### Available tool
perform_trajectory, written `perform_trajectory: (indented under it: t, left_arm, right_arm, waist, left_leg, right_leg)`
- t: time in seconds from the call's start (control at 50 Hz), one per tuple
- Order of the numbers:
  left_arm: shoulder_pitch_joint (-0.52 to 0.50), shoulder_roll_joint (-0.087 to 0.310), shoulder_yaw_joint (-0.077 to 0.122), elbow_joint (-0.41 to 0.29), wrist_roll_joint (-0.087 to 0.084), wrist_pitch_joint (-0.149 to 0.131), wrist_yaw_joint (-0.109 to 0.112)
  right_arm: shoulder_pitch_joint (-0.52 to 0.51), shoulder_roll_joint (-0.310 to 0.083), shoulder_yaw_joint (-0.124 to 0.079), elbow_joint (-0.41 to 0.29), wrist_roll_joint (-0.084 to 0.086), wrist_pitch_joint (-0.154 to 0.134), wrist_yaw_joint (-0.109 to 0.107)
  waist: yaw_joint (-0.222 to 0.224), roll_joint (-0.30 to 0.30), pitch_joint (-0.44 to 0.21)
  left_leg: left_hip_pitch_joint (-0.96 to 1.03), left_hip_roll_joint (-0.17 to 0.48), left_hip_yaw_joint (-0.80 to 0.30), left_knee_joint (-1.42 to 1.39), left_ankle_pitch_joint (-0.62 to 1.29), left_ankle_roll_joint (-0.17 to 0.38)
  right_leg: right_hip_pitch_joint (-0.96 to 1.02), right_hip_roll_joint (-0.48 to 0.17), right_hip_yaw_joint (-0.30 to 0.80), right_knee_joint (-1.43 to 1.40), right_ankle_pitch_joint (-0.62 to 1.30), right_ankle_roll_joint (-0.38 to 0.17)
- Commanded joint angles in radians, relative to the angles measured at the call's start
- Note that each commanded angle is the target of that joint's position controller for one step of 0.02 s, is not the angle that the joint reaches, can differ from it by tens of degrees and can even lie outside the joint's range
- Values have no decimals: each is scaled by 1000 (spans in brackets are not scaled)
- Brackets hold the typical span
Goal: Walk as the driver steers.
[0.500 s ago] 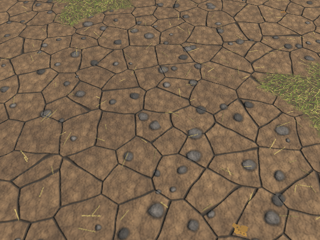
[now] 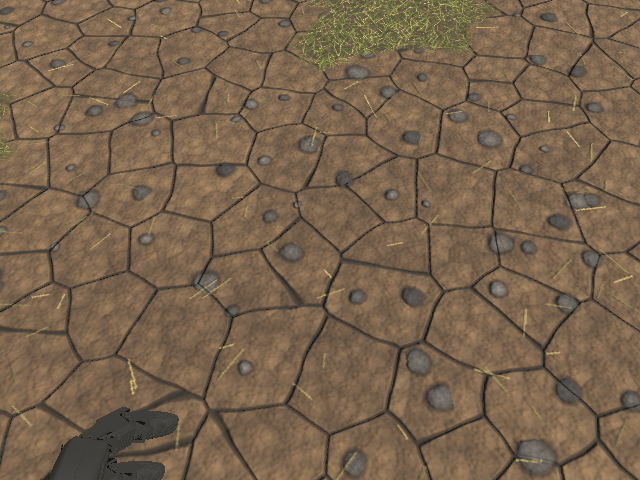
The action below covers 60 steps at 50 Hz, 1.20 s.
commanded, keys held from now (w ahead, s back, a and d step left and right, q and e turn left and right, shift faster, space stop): w+q+shift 0.04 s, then w+e+shift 0.46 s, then e+shift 0.50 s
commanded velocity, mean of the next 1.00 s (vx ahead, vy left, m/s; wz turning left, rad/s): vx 0.71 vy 0.00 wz -0.45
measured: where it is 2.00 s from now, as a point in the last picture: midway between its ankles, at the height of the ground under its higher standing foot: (312, 264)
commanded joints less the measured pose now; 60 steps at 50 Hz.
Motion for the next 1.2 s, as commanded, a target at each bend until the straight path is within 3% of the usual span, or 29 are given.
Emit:
perform_trajectory:
  t: [0.02,0.06,0.08,0.1,0.12,0.14,0.18,0.2,0.28,0.36,0.46,0.48,0.5,0.52,0.54,0.56,0.62,0.64,0.66,0.74,0.8,0.84,0.86,0.88,0.9,0.92,0.96,1.06,1.2]
  left_arm:
    - [-31,111,31,-62,-16,-13,5]
    - [176,192,67,0,-20,-16,25]
    - [384,216,86,59,-19,-18,41]
    - [585,263,111,110,-3,-24,63]
    - [563,355,130,126,34,-29,58]
    - [459,290,127,120,9,-23,35]
    - [338,164,111,129,-13,-24,15]
    - [354,144,103,156,-13,-26,12]
    - [438,129,94,241,-32,-44,12]
    - [366,192,123,222,-36,-46,11]
    - [440,226,133,256,-53,-42,-3]
    - [425,229,135,250,-56,-45,-5]
    - [406,135,113,220,-54,-56,0]
    - [491,33,88,178,-84,-42,9]
    - [423,100,95,181,-55,-21,19]
    - [343,111,102,180,-39,-6,17]
    - [321,69,110,179,-20,42,1]
    - [289,61,114,130,-113,32,17]
    - [235,48,103,97,-120,33,17]
    - [196,26,86,59,-64,16,-29]
    - [285,122,124,72,-63,32,-50]
    - [463,224,174,100,-60,48,-35]
    - [434,244,177,104,-74,53,-14]
    - [296,340,173,7,-37,41,-3]
    - [284,328,172,-53,-14,27,-18]
    - [216,305,171,-76,-36,22,-23]
    - [135,236,150,-83,-73,21,-10]
    - [101,236,158,-72,-61,54,39]
    - [83,210,158,-79,-70,104,66]
  right_arm:
    - [-74,-194,-55,-70,7,-21,-9]
    - [-86,-242,-61,-60,-9,-21,-13]
    - [-125,-238,-57,-55,-21,-25,-10]
    - [-136,-147,-33,-56,-34,-40,-14]
    - [-15,18,9,-100,1,-45,-6]
    - [-12,-34,21,-96,-18,-47,-5]
    - [-190,-90,18,-112,-45,-33,7]
    - [-258,-85,22,-137,-61,-30,15]
    - [-358,-29,59,-224,-88,-17,30]
    - [-499,-12,91,-285,-44,-29,57]
    - [-322,-98,43,-215,-51,-32,7]
    - [-174,-129,23,-183,-60,-37,-13]
    - [28,-207,-7,-168,-79,-40,-36]
    - [-1,-256,-15,-177,-92,-25,-45]
    - [-83,-182,-12,-180,-67,-20,-48]
    - [-147,-88,10,-182,-57,-28,-42]
    - [-161,-7,30,-138,-33,-46,-28]
    - [-267,0,12,-156,15,-52,-34]
    - [-305,-1,12,-157,25,-52,-41]
    - [-388,-91,-21,-155,17,-32,-77]
    - [-363,-156,-43,-147,45,-32,-76]
    - [-372,-149,-42,-165,58,-28,-58]
    - [-303,-46,-14,-151,27,-26,-40]
    - [-135,-1,7,-170,-19,-25,-23]
    - [-116,-128,-1,-198,-1,-32,-14]
    - [-226,-183,-11,-220,15,-33,-15]
    - [-299,-158,-10,-223,-7,-16,-41]
    - [-316,-74,4,-208,-16,2,-44]
    - [-409,-53,-3,-224,0,20,-34]
  waist:
    - [50,31,-11]
    - [153,33,-159]
    - [275,23,-238]
    - [352,-46,-318]
    - [218,-394,-382]
    - [181,-338,-328]
    - [160,-44,-116]
    - [149,-22,-76]
    - [93,-77,14]
    - [89,-82,34]
    - [18,-13,-117]
    - [-58,-2,-202]
    - [-125,120,-340]
    - [-32,279,-407]
    - [-10,173,-262]
    - [7,75,-134]
    - [86,104,-43]
    - [101,194,-25]
    - [110,178,-12]
    - [134,97,-34]
    - [192,91,-127]
    - [299,33,-214]
    - [251,-156,-148]
    - [102,-370,-238]
    - [162,-252,-525]
    - [166,-107,-439]
    - [107,41,-231]
    - [68,18,-197]
    - [100,-131,-174]
  left_leg:
    - [-246,204,-189,-48,710,46]
    - [-140,218,-177,198,990,3]
    - [-176,208,-131,432,1005,-14]
    - [-315,161,-58,768,775,-28]
    - [-622,-6,21,1095,-93,-75]
    - [-755,40,19,1128,-71,-52]
    - [-755,144,56,1049,65,-61]
    - [-742,174,74,982,57,-68]
    - [-780,251,128,760,1,-137]
    - [-410,216,219,368,271,-180]
    - [-89,156,237,221,235,-147]
    - [118,221,191,235,173,-129]
    - [313,488,-97,175,-210,-94]
    - [360,721,-559,-24,-370,-13]
    - [235,680,-560,-58,-250,16]
    - [122,625,-331,-11,71,9]
    - [-60,524,48,38,797,-36]
    - [-47,479,113,9,759,-49]
    - [-78,493,143,-26,733,-53]
    - [-234,396,378,-29,752,-92]
    - [-206,400,405,168,1004,-123]
    - [-302,376,391,513,849,-158]
    - [-479,269,379,774,22,-205]
    - [-701,125,299,1195,-400,-262]
    - [-772,111,72,1297,-303,-257]
    - [-781,153,40,1208,-195,-230]
    - [-757,198,44,1045,-111,-230]
    - [-566,166,77,669,-37,-276]
    - [-437,110,46,367,153,-275]
  right_leg:
    - [397,104,-67,-143,83,-26]
    - [612,159,-85,-135,-73,-50]
    - [791,141,-116,-144,-109,-69]
    - [986,17,12,-131,-353,-101]
    - [1138,-247,596,-317,-614,-221]
    - [1073,-244,881,-460,-717,-275]
    - [820,-164,594,-451,-579,-290]
    - [747,-114,499,-450,-476,-272]
    - [611,-48,397,-520,-271,-304]
    - [317,23,251,-644,-137,-268]
    - [477,47,188,-265,356,-195]
    - [363,92,164,-18,305,-175]
    - [221,149,101,316,-80,-165]
    - [20,203,18,589,-489,-144]
    - [-72,137,-2,650,-394,-145]
    - [-75,94,-13,617,-332,-136]
    - [16,59,-30,524,-375,-92]
    - [-25,21,0,500,-337,-71]
    - [-35,13,-16,420,-307,-62]
    - [264,88,-144,-22,55,-44]
    - [496,185,-195,-67,66,-106]
    - [783,209,-150,-122,127,-187]
    - [889,158,-52,-190,281,-227]
    - [1031,-88,388,-104,834,-431]
    - [1149,-226,693,-274,492,-562]
    - [1044,-177,665,-352,196,-506]
    - [774,-81,546,-371,113,-411]
    - [514,49,356,-317,484,-337]
    - [431,122,441,-302,18,-227]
